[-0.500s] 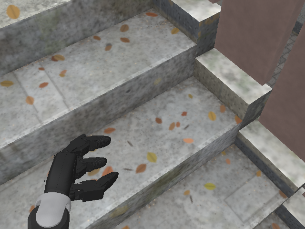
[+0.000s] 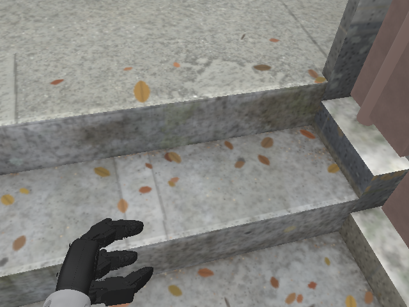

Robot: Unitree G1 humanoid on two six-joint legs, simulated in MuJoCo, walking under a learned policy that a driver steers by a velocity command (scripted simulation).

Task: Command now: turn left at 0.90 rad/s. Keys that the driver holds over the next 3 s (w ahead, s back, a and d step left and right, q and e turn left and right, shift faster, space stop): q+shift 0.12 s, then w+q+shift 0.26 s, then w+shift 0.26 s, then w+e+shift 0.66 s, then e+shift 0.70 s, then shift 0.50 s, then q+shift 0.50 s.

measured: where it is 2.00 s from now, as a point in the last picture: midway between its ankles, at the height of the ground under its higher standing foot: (76, 33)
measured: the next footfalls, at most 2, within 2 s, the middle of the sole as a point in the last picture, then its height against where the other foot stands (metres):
right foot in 0.44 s outside the picture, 0.17 m higher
left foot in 0.98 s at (52, 221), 0.17 m higher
